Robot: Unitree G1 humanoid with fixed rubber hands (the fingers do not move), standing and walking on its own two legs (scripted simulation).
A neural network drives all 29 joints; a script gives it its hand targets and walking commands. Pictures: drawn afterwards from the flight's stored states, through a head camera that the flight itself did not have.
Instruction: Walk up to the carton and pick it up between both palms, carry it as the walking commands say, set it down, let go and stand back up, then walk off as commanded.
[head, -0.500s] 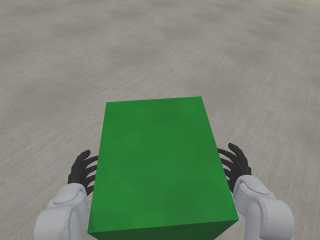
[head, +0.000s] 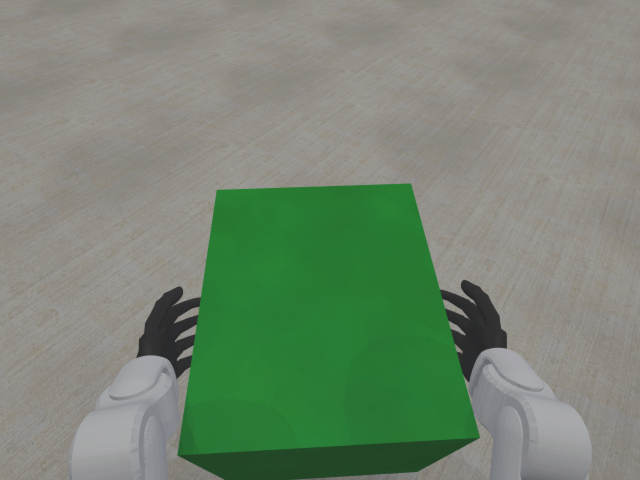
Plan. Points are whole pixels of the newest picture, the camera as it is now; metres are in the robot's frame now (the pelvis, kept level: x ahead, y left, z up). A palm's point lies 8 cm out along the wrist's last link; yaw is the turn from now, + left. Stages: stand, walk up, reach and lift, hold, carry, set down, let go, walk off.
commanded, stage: carry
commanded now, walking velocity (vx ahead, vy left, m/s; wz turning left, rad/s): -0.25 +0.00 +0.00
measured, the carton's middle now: (320, 335) +0.30 -0.01 +0.02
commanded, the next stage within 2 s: none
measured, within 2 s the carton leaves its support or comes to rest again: neither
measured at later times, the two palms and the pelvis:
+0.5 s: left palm out of the picture +0.04 +0.22 +0.08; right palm out of the picture +0.04 -0.12 +0.10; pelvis -0.20 +0.05 -0.01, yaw -2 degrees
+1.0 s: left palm out of the picture -0.14 +0.25 +0.07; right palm out of the picture -0.13 -0.09 +0.09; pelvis -0.37 +0.08 +0.00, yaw +0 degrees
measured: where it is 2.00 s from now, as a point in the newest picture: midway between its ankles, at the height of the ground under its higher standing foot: outside the picture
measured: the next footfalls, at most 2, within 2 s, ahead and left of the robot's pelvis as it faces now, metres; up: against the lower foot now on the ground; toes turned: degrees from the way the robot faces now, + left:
left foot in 0.14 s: -0.05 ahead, +0.13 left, +0.00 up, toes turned +6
right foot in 0.58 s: -0.25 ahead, -0.07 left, +0.00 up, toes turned -6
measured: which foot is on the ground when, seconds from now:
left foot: up 0.00-0.12, down 0.14-0.58, up 0.60-0.92, down 0.94-1.00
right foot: down 0.00-0.12, up 0.14-0.56, down 0.58-0.94, up 0.96-1.00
